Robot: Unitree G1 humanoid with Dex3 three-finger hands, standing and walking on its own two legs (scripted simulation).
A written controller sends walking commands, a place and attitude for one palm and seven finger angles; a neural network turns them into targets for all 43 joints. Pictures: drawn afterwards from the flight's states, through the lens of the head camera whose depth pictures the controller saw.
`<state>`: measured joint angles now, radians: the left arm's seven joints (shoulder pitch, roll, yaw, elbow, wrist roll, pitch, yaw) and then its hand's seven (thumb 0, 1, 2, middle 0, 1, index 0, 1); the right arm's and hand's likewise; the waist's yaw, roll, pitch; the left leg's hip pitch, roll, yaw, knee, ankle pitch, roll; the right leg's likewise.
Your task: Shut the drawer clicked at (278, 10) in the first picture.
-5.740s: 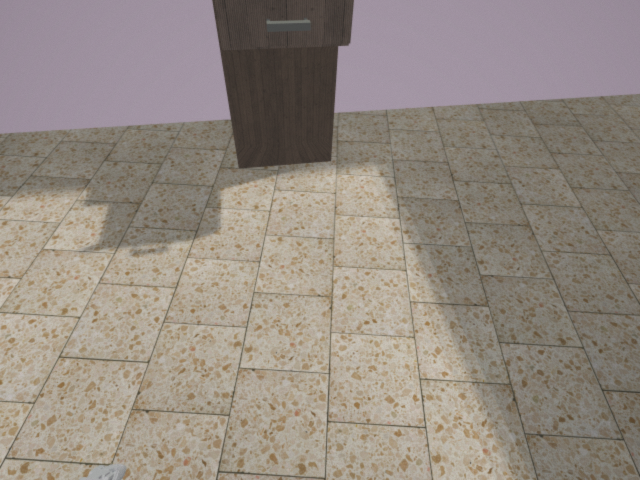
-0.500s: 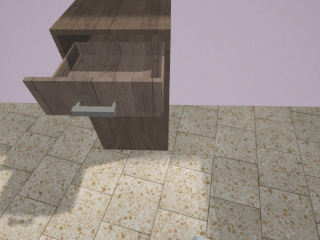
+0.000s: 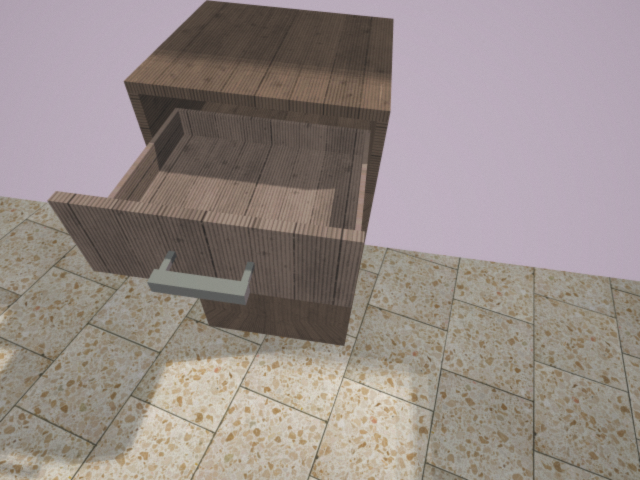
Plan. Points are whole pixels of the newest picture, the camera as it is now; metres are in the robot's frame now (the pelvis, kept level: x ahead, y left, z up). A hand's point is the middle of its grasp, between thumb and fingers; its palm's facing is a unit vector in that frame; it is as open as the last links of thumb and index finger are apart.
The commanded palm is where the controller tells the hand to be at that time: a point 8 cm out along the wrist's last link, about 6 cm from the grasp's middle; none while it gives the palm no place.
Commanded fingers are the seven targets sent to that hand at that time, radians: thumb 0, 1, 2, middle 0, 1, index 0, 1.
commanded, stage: come to a stop and stand still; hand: left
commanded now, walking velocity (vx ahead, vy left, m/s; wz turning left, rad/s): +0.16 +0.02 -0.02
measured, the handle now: (204, 274) +0.37 +0.21 +0.02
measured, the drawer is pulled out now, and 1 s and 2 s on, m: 0.29 0.29 0.29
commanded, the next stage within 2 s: look again from close up in 1.14 s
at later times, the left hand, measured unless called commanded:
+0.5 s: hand out of the picture +0.12 +0.17 -0.17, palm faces -0.02 -0.96 -0.29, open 7.4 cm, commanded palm none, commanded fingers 0.00 0.90 0.90 -0.20 -0.30 -0.20 -0.30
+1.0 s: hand out of the picture +0.01 +0.19 -0.18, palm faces +0.04 -0.97 -0.22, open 7.4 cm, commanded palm none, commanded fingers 0.00 0.90 0.90 -0.20 -0.30 -0.20 -0.30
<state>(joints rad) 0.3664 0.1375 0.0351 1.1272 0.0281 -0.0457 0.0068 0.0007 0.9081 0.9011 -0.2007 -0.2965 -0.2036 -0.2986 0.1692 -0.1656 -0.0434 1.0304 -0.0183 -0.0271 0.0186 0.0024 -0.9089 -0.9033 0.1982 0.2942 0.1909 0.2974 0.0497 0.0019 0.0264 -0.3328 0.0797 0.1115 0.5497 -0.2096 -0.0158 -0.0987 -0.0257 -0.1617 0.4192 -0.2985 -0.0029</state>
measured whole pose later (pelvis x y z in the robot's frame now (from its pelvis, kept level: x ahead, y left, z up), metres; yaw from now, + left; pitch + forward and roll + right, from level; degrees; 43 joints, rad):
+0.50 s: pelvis +0.04 -0.03 -0.01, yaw -2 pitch -1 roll +1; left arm 0.18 0.19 0.04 1.01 0.03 0.01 0.04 0.00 0.91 0.90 -0.20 -0.30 -0.20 -0.30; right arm 0.19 -0.17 -0.06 1.06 -0.01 0.03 -0.02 0.00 -0.91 -0.90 0.20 0.30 0.20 0.30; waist -0.01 0.02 0.08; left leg -0.26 0.07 0.14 0.58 -0.32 -0.02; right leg -0.27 -0.04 -0.06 0.58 -0.30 -0.01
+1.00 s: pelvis +0.00 -0.01 +0.00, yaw -2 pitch +0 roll +0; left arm 0.27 0.20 0.05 1.08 0.02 0.04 0.02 0.00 0.90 0.90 -0.20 -0.30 -0.20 -0.30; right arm 0.24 -0.18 -0.03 1.04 -0.02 0.01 -0.01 0.00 -0.91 -0.90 0.20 0.29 0.19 0.30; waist 0.03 -0.02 0.01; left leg -0.15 0.03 0.02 0.45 -0.29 -0.02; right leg -0.32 -0.03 -0.06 0.55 -0.29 0.00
